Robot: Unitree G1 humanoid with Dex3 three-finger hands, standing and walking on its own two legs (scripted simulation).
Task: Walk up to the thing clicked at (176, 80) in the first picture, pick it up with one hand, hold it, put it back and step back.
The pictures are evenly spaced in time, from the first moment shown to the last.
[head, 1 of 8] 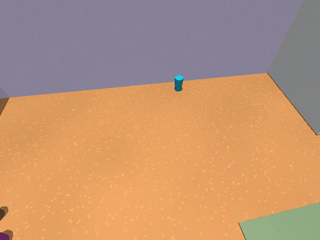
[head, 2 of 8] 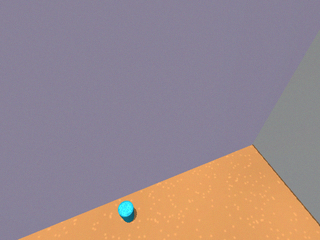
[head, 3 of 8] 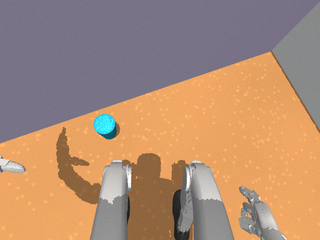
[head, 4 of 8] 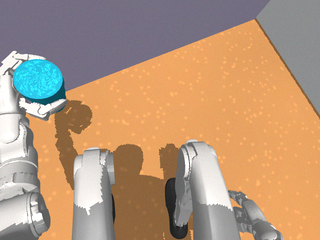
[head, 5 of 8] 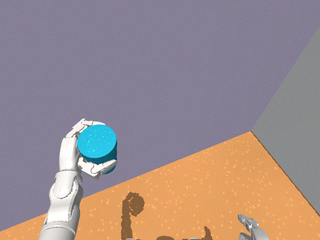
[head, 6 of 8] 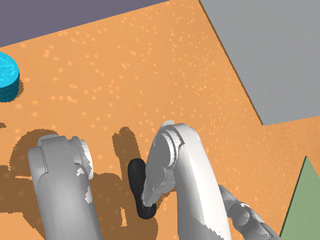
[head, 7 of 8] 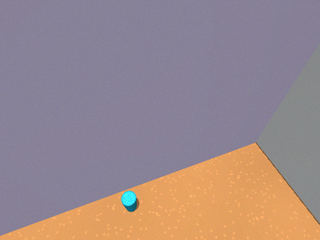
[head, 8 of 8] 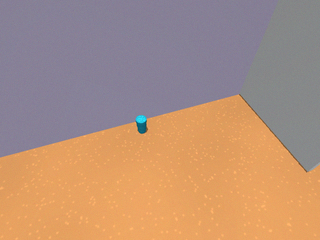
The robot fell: no
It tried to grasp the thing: yes
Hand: left
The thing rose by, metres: 0.70
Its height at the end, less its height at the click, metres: +0.00
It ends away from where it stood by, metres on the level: 0.02
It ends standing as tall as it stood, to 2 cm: yes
